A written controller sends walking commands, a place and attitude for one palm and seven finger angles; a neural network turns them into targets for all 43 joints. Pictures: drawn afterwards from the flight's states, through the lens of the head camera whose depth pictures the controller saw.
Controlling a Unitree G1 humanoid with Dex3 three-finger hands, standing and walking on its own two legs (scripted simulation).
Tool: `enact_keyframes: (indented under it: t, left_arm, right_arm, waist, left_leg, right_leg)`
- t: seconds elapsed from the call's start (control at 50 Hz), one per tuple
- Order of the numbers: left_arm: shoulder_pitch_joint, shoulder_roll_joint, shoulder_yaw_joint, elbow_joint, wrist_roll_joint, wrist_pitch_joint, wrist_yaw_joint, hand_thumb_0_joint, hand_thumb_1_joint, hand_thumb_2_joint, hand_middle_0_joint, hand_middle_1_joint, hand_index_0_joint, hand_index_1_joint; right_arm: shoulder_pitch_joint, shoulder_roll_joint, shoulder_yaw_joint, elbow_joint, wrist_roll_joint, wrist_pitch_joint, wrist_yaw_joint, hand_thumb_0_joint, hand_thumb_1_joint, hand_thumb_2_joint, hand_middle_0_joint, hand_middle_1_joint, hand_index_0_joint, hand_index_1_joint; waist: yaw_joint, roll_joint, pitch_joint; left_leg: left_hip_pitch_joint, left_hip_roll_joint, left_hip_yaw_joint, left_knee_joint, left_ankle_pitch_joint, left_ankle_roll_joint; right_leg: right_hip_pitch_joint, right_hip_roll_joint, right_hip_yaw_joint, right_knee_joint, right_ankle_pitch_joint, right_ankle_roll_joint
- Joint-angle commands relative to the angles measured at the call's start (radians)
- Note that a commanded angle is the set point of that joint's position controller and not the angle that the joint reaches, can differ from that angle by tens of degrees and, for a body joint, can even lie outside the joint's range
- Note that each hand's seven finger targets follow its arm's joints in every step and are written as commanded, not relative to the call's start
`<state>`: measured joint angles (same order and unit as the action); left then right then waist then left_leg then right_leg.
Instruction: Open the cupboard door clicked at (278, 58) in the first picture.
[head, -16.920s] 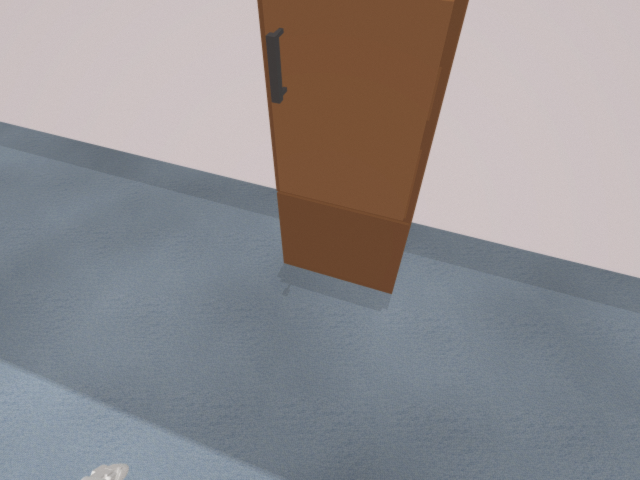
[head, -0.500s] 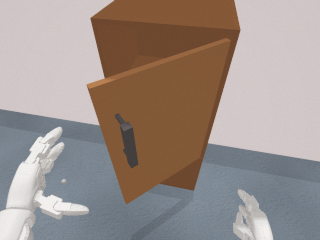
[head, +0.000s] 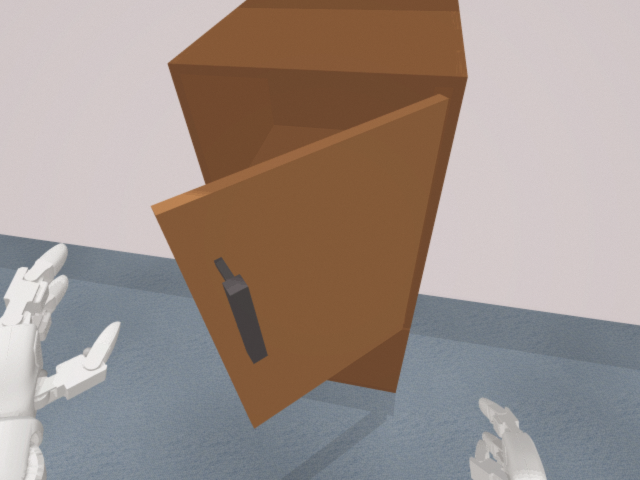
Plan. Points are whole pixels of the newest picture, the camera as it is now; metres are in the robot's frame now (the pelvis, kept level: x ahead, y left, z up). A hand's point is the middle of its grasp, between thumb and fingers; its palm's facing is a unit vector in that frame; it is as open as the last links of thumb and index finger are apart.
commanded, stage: draw the hand back to the body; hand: left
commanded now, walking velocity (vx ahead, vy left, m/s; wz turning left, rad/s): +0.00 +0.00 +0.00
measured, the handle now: (240, 311) +0.30 +0.15 +0.06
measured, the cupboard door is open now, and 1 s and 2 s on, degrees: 46 46 46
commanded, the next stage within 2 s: step back with the hand held close in 0.46 s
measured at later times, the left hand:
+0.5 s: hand (82, 355) +0.18 +0.26 +0.14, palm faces +0.45 -0.80 -0.41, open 7.5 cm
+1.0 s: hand (38, 392) +0.14 +0.27 +0.15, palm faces +0.35 -0.78 -0.51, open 7.4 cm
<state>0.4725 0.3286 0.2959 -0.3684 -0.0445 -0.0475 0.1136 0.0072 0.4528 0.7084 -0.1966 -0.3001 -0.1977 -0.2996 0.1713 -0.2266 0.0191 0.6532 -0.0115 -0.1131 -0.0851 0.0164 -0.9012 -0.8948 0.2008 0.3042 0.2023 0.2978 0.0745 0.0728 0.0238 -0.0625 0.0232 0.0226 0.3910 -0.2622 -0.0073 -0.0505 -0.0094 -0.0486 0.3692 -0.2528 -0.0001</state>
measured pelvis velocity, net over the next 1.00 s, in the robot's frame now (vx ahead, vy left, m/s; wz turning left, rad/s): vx -0.06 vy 0.02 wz -0.02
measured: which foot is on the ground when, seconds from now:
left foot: down 0.00-1.00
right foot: down 0.00-1.00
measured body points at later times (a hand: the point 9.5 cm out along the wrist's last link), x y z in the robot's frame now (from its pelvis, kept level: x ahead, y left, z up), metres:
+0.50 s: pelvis -0.01 -0.01 +0.00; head -0.02 -0.03 +0.45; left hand +0.15 +0.30 +0.17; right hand +0.18 -0.23 -0.09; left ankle -0.03 +0.12 -0.74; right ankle -0.03 -0.12 -0.74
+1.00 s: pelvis -0.06 +0.02 +0.00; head -0.04 +0.01 +0.45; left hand +0.12 +0.31 +0.18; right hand +0.12 -0.23 -0.08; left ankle -0.03 +0.12 -0.74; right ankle -0.03 -0.12 -0.74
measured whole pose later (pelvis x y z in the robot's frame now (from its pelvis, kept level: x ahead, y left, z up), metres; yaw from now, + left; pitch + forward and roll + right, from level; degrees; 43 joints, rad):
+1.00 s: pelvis -0.06 +0.02 +0.00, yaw -1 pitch +0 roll -1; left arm 0.56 0.42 0.39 -0.49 -0.04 -0.13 0.12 0.02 0.88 0.90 -0.22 -0.30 -0.22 -0.30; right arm 0.16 -0.23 -0.02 0.55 0.01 0.00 -0.10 0.02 -0.90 -0.89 0.20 0.30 0.20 0.30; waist 0.01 0.02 0.04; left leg -0.26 0.01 0.04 0.47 -0.20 0.02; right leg -0.25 -0.03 -0.03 0.43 -0.17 0.02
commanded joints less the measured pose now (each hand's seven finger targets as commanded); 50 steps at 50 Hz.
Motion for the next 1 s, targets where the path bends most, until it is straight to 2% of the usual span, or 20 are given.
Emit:
enact_keyframes:
  t: [0.0, 0.06, 0.12, 0.18, 0.22, 0.24, 0.3, 0.36, 0.42, 0.52, 0.54, 0.56, 0.58, 0.6, 0.64, 0.68, 0.8, 0.84, 0.92, 0.98]
  left_arm:
    - [-0.09, 0.192, 0.153, -0.221, -0.006, -0.074, 0.021, 0.0, 0.795, 0.855, -0.196, -0.3, -0.196, -0.3]
    - [-0.095, 0.206, 0.174, -0.191, -0.011, -0.073, 0.017, 0.0, 0.9, 0.9, -0.2, -0.3, -0.2, -0.3]
    - [-0.094, 0.174, 0.144, -0.189, -0.013, -0.073, 0.011, 0.0, 0.9, 0.9, -0.2, -0.3, -0.2, -0.3]
    - [-0.099, 0.183, 0.147, -0.184, -0.014, -0.074, 0.011, 0.0, 0.9, 0.9, -0.2, -0.3, -0.2, -0.3]
    - [-0.108, 0.195, 0.158, -0.203, -0.012, -0.081, 0.012, 0.0, 0.9, 0.9, -0.2, -0.3, -0.2, -0.3]
    - [-0.109, 0.198, 0.161, -0.201, -0.013, -0.082, 0.013, 0.0, 0.9, 0.9, -0.2, -0.3, -0.2, -0.3]
    - [-0.113, 0.198, 0.161, -0.203, -0.011, -0.086, 0.014, 0.0, 0.9, 0.9, -0.2, -0.3, -0.2, -0.3]
    - [-0.111, 0.206, 0.167, -0.189, -0.012, -0.088, 0.014, 0.0, 0.9, 0.9, -0.2, -0.3, -0.2, -0.3]
    - [-0.12, 0.194, 0.155, -0.204, -0.01, -0.092, 0.014, 0.0, 0.9, 0.9, -0.2, -0.3, -0.2, -0.3]
    - [-0.12, 0.194, 0.156, -0.196, -0.009, -0.096, 0.015, 0.0, 0.9, 0.9, -0.2, -0.3, -0.2, -0.3]
    - [-0.112, 0.196, 0.162, -0.186, -0.011, -0.098, 0.015, 0.0, 0.9, 0.9, -0.2, -0.3, -0.2, -0.3]
    - [-0.185, 0.213, 0.157, -0.261, -0.008, -0.104, 0.015, 0.0, 0.9, 0.9, -0.2, -0.3, -0.2, -0.3]
    - [-0.239, 0.336, 0.281, -0.296, -0.004, -0.138, 0.024, 0.0, 0.9, 0.9, -0.2, -0.3, -0.2, -0.3]
    - [-0.104, 0.256, 0.229, -0.195, -0.005, -0.135, 0.014, 0.0, 0.9, 0.9, -0.2, -0.3, -0.2, -0.3]
    - [-0.03, 0.206, 0.177, -0.211, -0.003, -0.133, 0.005, 0.0, 0.9, 0.9, -0.2, -0.3, -0.2, -0.3]
    - [0.007, 0.212, 0.185, -0.231, -0.004, -0.136, 0.009, 0.0, 0.9, 0.9, -0.2, -0.3, -0.2, -0.3]
    - [0.061, 0.256, 0.23, -0.293, -0.006, -0.14, 0.025, 0.0, 0.9, 0.9, -0.2, -0.3, -0.2, -0.3]
    - [0.068, 0.264, 0.24, -0.3, -0.007, -0.143, 0.028, 0.0, 0.9, 0.9, -0.2, -0.3, -0.2, -0.3]
    - [0.073, 0.264, 0.241, -0.33, -0.002, -0.154, 0.038, 0.0, 0.9, 0.9, -0.2, -0.3, -0.2, -0.3]
    - [0.062, 0.254, 0.235, -0.329, 0.004, -0.164, 0.043, 0.0, 0.9, 0.9, -0.2, -0.3, -0.2, -0.3]
  right_arm:
    - [-0.12, -0.094, -0.034, -0.162, 0.003, -0.039, -0.003, 0.0, -0.9, -0.9, 0.2, 0.3, 0.2, 0.3]
    - [-0.129, -0.096, -0.038, -0.159, 0.004, -0.03, -0.005, 0.0, -0.9, -0.9, 0.2, 0.3, 0.2, 0.3]
    - [-0.125, -0.096, -0.04, -0.162, 0.006, -0.024, -0.001, 0.0, -0.9, -0.9, 0.2, 0.3, 0.2, 0.3]
    - [-0.131, -0.099, -0.041, -0.164, 0.006, -0.024, -0.002, 0.0, -0.9, -0.9, 0.2, 0.3, 0.2, 0.3]
    - [-0.131, -0.095, -0.042, -0.165, 0.005, -0.027, -0.002, 0.0, -0.9, -0.9, 0.2, 0.3, 0.2, 0.3]
    - [-0.132, -0.095, -0.04, -0.164, 0.004, -0.028, -0.003, 0.0, -0.9, -0.9, 0.2, 0.3, 0.2, 0.3]
    - [-0.136, -0.092, -0.04, -0.16, 0.005, -0.034, -0.007, 0.0, -0.9, -0.9, 0.2, 0.3, 0.2, 0.3]
    - [-0.139, -0.096, -0.042, -0.154, 0.003, -0.038, -0.007, 0.0, -0.9, -0.9, 0.2, 0.3, 0.2, 0.3]
    - [-0.134, -0.093, -0.042, -0.153, 0.005, -0.043, -0.006, 0.0, -0.9, -0.9, 0.2, 0.3, 0.2, 0.3]
    - [-0.134, -0.095, -0.042, -0.149, 0.004, -0.05, -0.005, 0.0, -0.9, -0.9, 0.2, 0.3, 0.2, 0.3]
    - [-0.134, -0.094, -0.043, -0.15, 0.003, -0.051, -0.005, 0.0, -0.9, -0.9, 0.2, 0.3, 0.2, 0.3]
    - [-0.148, -0.098, -0.04, -0.154, 0.006, -0.057, -0.004, 0.0, -0.9, -0.9, 0.2, 0.3, 0.2, 0.3]
    - [-0.133, -0.12, -0.039, -0.191, 0.016, -0.032, -0.006, 0.0, -0.9, -0.9, 0.2, 0.3, 0.2, 0.3]
    - [-0.124, -0.105, -0.042, -0.173, 0.009, -0.01, -0.008, 0.0, -0.9, -0.9, 0.2, 0.3, 0.2, 0.3]
    - [-0.123, -0.115, -0.05, -0.196, 0.011, 0.019, -0.004, 0.0, -0.9, -0.9, 0.2, 0.3, 0.2, 0.3]
    - [-0.117, -0.121, -0.054, -0.208, 0.01, 0.033, -0.009, 0.0, -0.9, -0.9, 0.2, 0.3, 0.2, 0.3]
    - [-0.109, -0.122, -0.067, -0.248, 0.018, 0.067, -0.016, 0.0, -0.9, -0.9, 0.2, 0.3, 0.2, 0.3]
    - [-0.109, -0.12, -0.071, -0.258, 0.022, 0.072, -0.016, 0.0, -0.9, -0.9, 0.2, 0.3, 0.2, 0.3]
    - [-0.1, -0.125, -0.073, -0.266, 0.023, 0.066, -0.018, 0.0, -0.9, -0.9, 0.2, 0.3, 0.2, 0.3]
    - [-0.098, -0.126, -0.071, -0.266, 0.023, 0.055, -0.017, 0.0, -0.9, -0.9, 0.2, 0.3, 0.2, 0.3]
  waist:
    - [0.0, -0.014, -0.106]
    - [0.004, -0.043, -0.09]
    - [-0.002, -0.025, -0.087]
    - [-0.001, -0.043, -0.079]
    - [0.001, -0.02, -0.101]
    - [0.002, -0.043, -0.092]
    - [0.001, -0.005, -0.086]
    - [0.002, -0.034, -0.078]
    - [-0.002, 0.003, -0.077]
    - [-0.001, -0.022, -0.069]
    - [0.001, -0.049, -0.069]
    - [0.0, 0.003, -0.085]
    - [-0.048, -0.047, -0.001]
    - [-0.05, -0.111, -0.033]
    - [-0.057, -0.077, -0.072]
    - [-0.057, -0.012, -0.121]
    - [-0.055, -0.038, -0.195]
    - [-0.057, -0.059, -0.188]
    - [-0.056, -0.011, -0.172]
    - [-0.06, 0.004, -0.129]
  left_leg:
    - [0.029, -0.005, 0.01, -0.02, 0.408, 0.026]
    - [0.024, -0.005, 0.015, -0.021, 0.38, 0.03]
    - [0.029, -0.005, 0.017, -0.027, 0.365, 0.029]
    - [0.027, -0.006, 0.017, -0.03, 0.337, 0.032]
    - [0.033, -0.009, 0.019, -0.03, 0.328, 0.032]
    - [0.027, -0.01, 0.016, -0.032, 0.317, 0.032]
    - [0.029, -0.012, 0.019, -0.033, 0.301, 0.032]
    - [0.026, -0.011, 0.015, -0.036, 0.289, 0.032]
    - [0.031, -0.012, 0.017, -0.037, 0.289, 0.032]
    - [0.025, -0.011, 0.01, -0.049, 0.266, 0.029]
    - [0.021, -0.01, 0.009, -0.05, 0.263, 0.03]
    - [0.032, -0.013, 0.006, -0.048, 0.259, 0.029]
    - [-0.05, 0.007, -0.013, -0.006, 0.199, 0.044]
    - [-0.053, 0.005, -0.023, 0.014, 0.198, 0.043]
    - [-0.052, 0.009, -0.009, 0.029, 0.236, 0.039]
    - [-0.053, 0.021, -0.013, 0.018, 0.314, 0.034]
    - [-0.09, 0.047, -0.033, 0.016, 0.428, 0.027]
    - [-0.115, 0.052, -0.033, 0.017, 0.389, 0.031]
    - [-0.196, 0.067, -0.053, -0.01, 0.288, 0.039]
    - [-0.286, 0.075, -0.07, -0.039, 0.11, 0.05]
  right_leg:
    - [0.019, -0.001, 0.01, -0.027, 0.363, -0.008]
    - [0.015, 0.001, 0.014, -0.04, 0.365, -0.007]
    - [0.006, 0.001, 0.014, -0.043, 0.342, -0.004]
    - [0.001, 0.001, 0.017, -0.051, 0.326, -0.003]
    - [0.008, 0.0, 0.019, -0.051, 0.317, -0.004]
    - [0.007, 0.003, 0.016, -0.054, 0.308, -0.004]
    - [0.001, 0.0, 0.022, -0.06, 0.294, -0.005]
    - [-0.002, 0.002, 0.021, -0.071, 0.279, -0.006]
    - [-0.007, 0.002, 0.023, -0.069, 0.275, -0.006]
    - [-0.011, 0.006, 0.018, -0.074, 0.24, -0.006]
    - [-0.008, 0.007, 0.015, -0.074, 0.237, -0.004]
    - [-0.006, 0.006, 0.022, -0.079, 0.229, -0.008]
    - [-0.127, -0.04, 0.1, -0.123, 0.282, -0.006]
    - [-0.111, -0.062, 0.081, -0.112, 0.301, -0.008]
    - [-0.118, -0.069, 0.075, -0.088, 0.345, -0.005]
    - [-0.095, -0.065, 0.06, -0.047, 0.38, -0.003]
    - [-0.061, -0.046, 0.042, 0.034, 0.425, 0.005]
    - [-0.079, -0.048, 0.051, 0.041, 0.401, 0.009]
    - [-0.072, -0.037, 0.052, 0.073, 0.311, 0.011]
    - [-0.082, -0.036, 0.064, 0.082, 0.199, 0.01]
